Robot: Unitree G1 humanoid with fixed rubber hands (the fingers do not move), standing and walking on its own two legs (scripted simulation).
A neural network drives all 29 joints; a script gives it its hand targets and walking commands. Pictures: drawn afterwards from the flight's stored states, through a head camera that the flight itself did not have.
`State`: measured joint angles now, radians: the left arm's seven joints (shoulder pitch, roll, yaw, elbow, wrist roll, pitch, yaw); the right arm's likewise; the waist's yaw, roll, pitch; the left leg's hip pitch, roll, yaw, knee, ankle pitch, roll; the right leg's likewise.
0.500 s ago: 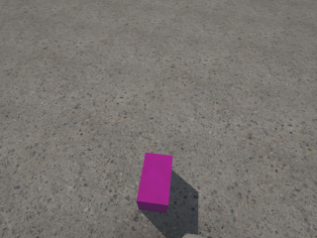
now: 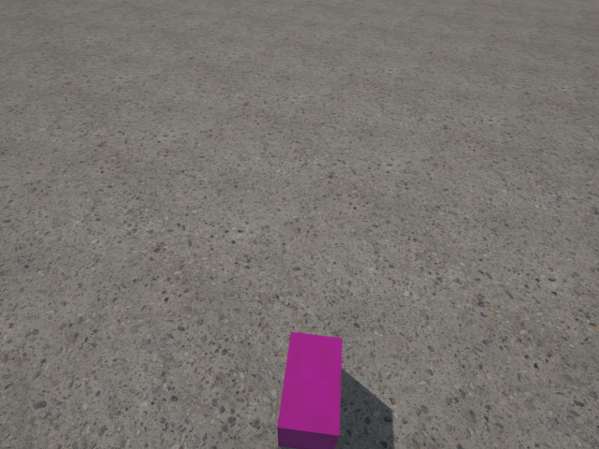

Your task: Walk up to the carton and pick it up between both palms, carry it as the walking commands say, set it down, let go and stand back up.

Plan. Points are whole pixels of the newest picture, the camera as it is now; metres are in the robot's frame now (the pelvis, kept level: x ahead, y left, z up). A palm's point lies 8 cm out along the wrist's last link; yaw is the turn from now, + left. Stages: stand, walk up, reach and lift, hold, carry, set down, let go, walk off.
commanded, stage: walk up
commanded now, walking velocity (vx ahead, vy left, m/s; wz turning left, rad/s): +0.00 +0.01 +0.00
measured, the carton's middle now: (311, 390) +0.46 -0.05 -0.68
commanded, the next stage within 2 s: stand in 0.50 s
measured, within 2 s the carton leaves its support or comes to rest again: neither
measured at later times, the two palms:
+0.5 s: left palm out of the picture +0.01 +0.24 -0.15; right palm out of the picture +0.01 -0.21 -0.14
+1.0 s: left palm out of the picture +0.17 +0.22 -0.14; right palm out of the picture +0.16 -0.23 -0.14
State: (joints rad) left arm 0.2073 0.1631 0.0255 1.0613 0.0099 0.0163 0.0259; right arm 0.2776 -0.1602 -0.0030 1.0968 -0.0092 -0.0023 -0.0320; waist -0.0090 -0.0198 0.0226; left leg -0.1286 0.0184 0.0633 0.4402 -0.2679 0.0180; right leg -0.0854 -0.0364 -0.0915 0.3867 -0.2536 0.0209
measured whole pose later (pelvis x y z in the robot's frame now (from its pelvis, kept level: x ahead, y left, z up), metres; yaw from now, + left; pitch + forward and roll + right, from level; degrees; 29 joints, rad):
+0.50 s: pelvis +0.01 +0.02 +0.00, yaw +1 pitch -1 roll +0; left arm 0.27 0.14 0.02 1.13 0.00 0.01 0.04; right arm 0.27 -0.16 -0.02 1.12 0.00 -0.02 -0.04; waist -0.01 -0.01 0.02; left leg -0.12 -0.03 0.07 0.41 -0.26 0.05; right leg -0.09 -0.08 -0.09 0.38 -0.26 0.05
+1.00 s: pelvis -0.02 -0.01 -0.03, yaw -1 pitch +15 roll +0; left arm -0.06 0.22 0.02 0.60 -0.02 0.50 -0.01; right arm -0.01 -0.18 0.01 0.50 0.00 0.51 -0.05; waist -0.02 0.01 -0.06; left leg -0.66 0.03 0.07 0.73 -0.33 0.02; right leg -0.64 -0.04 -0.06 0.73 -0.34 0.00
